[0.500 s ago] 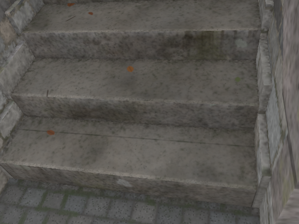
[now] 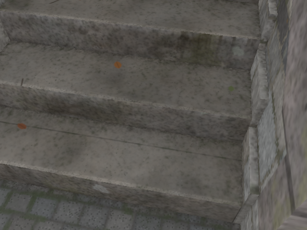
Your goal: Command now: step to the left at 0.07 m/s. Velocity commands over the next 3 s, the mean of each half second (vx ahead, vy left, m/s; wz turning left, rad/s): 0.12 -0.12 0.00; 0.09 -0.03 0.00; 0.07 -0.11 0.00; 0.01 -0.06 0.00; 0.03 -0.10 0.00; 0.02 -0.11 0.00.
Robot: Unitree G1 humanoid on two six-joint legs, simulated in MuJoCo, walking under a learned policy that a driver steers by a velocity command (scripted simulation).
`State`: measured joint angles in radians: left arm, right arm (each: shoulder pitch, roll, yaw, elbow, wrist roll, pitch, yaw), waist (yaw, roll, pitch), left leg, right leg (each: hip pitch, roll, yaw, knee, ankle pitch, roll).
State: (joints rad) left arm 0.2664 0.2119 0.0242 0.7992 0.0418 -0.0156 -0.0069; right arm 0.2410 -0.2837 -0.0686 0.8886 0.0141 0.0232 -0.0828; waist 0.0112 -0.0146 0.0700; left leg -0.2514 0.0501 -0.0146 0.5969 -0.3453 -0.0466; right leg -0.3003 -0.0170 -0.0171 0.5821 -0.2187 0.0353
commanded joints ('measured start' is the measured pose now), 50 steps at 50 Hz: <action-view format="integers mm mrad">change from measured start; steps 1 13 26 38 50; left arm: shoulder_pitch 185 -44 -87 -6 -66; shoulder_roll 175 65 53 169 87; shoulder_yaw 24 11 -18 69 47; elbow -10 -77 -248 -199 -276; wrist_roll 32 -1 -32 -17 17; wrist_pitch -50 61 61 33 72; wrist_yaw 1 -4 12 89 -37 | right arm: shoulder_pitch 150 -67 -59 -150 -18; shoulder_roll -24 -13 -136 -104 -160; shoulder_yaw -7 24 29 -25 10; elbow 2 -108 -181 -347 -250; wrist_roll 4 -24 -13 -88 -44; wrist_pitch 34 11 -73 51 -33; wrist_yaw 12 43 -20 125 25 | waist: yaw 8 -4 22 9 -7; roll -164 -241 204 -107 194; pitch -222 -86 -48 -77 115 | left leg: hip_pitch -86 14 53 -508 -139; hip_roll -49 -37 181 -164 276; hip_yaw -218 121 -10 -275 -513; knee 399 -59 -208 1027 -455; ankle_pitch -309 11 710 -22 -358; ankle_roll -12 19 156 35 190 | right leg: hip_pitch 147 56 -566 46 -463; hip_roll -421 -113 24 -390 17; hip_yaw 506 85 139 609 43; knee -189 -187 1171 -244 799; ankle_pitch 667 180 -247 -73 -112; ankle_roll -219 -211 68 -194 15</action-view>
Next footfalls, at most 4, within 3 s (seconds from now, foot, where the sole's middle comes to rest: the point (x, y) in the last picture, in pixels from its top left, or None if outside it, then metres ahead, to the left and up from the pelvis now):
0.30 left None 0.05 0.17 -0.76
0.66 right None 0.18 -0.14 -0.76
0.92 left None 0.10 0.15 -0.76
1.24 right None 0.13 -0.10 -0.76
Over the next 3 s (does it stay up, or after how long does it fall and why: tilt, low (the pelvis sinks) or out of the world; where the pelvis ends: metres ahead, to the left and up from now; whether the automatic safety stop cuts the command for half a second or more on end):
stays up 0.06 0.02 0.02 its command is cut before an obstacle from the start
